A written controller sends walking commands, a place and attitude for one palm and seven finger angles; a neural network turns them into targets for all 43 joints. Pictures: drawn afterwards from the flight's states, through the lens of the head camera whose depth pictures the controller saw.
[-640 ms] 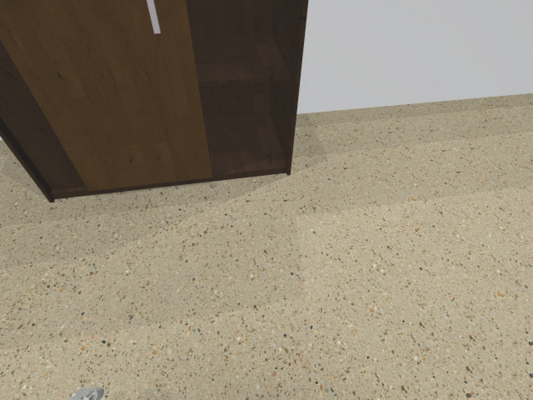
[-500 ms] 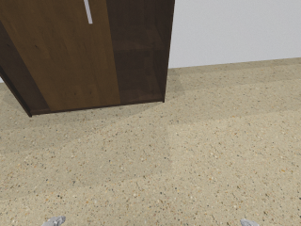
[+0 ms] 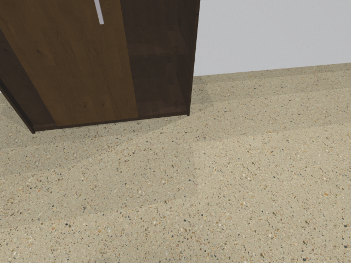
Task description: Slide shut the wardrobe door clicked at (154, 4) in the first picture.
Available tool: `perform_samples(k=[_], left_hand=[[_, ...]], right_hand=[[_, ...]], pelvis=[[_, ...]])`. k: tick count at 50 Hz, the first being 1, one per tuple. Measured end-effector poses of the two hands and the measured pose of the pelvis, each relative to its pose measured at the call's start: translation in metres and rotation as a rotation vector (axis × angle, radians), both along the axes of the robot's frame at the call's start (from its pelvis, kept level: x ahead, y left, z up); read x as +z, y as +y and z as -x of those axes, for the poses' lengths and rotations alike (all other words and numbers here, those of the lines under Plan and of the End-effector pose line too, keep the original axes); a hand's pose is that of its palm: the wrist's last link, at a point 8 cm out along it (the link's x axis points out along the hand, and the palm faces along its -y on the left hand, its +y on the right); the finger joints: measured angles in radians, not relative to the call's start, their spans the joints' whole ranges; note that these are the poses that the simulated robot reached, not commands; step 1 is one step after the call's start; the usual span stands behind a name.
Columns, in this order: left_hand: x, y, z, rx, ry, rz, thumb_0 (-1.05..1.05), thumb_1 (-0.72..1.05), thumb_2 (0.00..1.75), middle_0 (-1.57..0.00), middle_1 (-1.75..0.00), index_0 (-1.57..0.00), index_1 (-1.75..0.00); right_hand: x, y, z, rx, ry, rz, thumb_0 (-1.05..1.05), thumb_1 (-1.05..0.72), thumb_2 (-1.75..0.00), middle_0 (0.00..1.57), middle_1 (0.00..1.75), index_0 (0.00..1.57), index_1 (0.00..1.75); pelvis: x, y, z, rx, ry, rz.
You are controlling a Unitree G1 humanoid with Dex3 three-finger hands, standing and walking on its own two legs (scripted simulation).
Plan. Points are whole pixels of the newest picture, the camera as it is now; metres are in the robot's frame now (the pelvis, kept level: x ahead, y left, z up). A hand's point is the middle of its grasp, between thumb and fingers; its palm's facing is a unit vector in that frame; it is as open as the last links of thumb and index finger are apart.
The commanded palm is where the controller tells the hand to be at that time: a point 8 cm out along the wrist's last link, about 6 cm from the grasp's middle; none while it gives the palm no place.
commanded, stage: stand and wait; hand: left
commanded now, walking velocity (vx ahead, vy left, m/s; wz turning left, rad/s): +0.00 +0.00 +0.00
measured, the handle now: out of the picture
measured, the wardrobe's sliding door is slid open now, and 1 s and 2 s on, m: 0.40 0.40 0.40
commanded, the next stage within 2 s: look at it before walking up in 0.18 s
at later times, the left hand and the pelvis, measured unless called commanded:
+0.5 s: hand out of the picture +0.07 +0.24 -0.15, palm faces -0.03 -0.94 -0.33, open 7.4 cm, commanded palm none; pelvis -0.01 +0.00 +0.00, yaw +0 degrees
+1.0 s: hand out of the picture +0.05 +0.24 -0.16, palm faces -0.01 -0.95 -0.33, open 7.4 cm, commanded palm none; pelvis -0.01 +0.00 +0.00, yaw +0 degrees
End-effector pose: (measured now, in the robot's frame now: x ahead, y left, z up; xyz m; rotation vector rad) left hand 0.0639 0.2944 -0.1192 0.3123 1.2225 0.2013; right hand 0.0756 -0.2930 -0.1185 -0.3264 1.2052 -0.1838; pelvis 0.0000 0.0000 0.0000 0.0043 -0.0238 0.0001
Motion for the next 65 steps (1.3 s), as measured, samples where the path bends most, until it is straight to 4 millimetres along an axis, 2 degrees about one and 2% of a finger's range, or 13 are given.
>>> perform_samples(k=[8,19,36,48,54,57,62,65], left_hand=[[0.002,-0.002,0.0,-0.007,-0.007,0.001,0.01,0.9,0.9,-0.2,-0.3,-0.21,-0.3],[0.003,-0.007,-0.002,-0.019,-0.033,0.01,0.01,0.9,0.9,-0.2,-0.3,-0.21,-0.3],[0.0,-0.005,0.012,-0.01,0.002,0.012,0.01,0.9,0.9,-0.2,-0.3,-0.21,-0.3],[0.0,-0.004,0.016,-0.002,0.01,0.008,0.01,0.9,0.9,-0.2,-0.3,-0.21,-0.3],[-0.015,-0.017,0.03,0.051,0.029,0.066,0.01,0.9,0.9,-0.2,-0.3,-0.21,-0.3],[-0.027,-0.021,0.047,0.105,0.05,0.113,0.01,0.9,0.9,-0.2,-0.3,-0.21,-0.3],[-0.049,-0.018,0.076,0.19,0.166,0.181,0.01,0.9,0.9,-0.2,-0.3,-0.21,-0.3],[-0.048,-0.015,0.073,0.196,0.234,0.197,0.01,0.9,0.9,-0.2,-0.3,-0.21,-0.3]], right_hand=[[-0.001,-0.002,0.011,-0.008,0.013,-0.005,0.0,-0.91,-0.9,0.2,0.29,0.21,0.3],[0.001,0.0,0.013,-0.008,-0.006,-0.013,0.0,-0.91,-0.9,0.2,0.3,0.21,0.3],[0.002,0.001,0.021,-0.013,0.008,-0.009,0.0,-0.91,-0.9,0.2,0.3,0.21,0.3],[0.0,0.003,0.021,-0.009,0.016,-0.012,0.0,-0.91,-0.9,0.2,0.29,0.21,0.3],[-0.012,0.025,0.03,0.0,0.082,-0.046,0.0,-0.91,-0.9,0.2,0.29,0.2,0.3],[-0.015,0.044,0.032,0.01,0.132,-0.064,0.0,-0.91,-0.9,0.2,0.29,0.2,0.3],[-0.022,0.082,0.023,0.015,0.15,-0.081,0.0,-0.91,-0.9,0.2,0.29,0.2,0.3],[-0.021,0.103,0.025,-0.023,0.163,-0.098,0.0,-0.91,-0.9,0.2,0.29,0.2,0.3]], pelvis=[[0.001,-0.002,0.005,-0.002,-0.002,0.0],[0.002,-0.003,0.011,-0.005,-0.006,0.0],[0.003,-0.001,0.013,-0.007,-0.005,0.001],[0.003,0.0,0.013,-0.003,-0.002,0.001],[-0.003,0.005,-0.001,0.032,0.01,0.017],[-0.005,0.014,-0.014,0.068,0.013,0.027],[-0.016,0.039,-0.038,0.106,0.011,0.022],[-0.013,0.049,-0.056,0.102,0.017,0.017]])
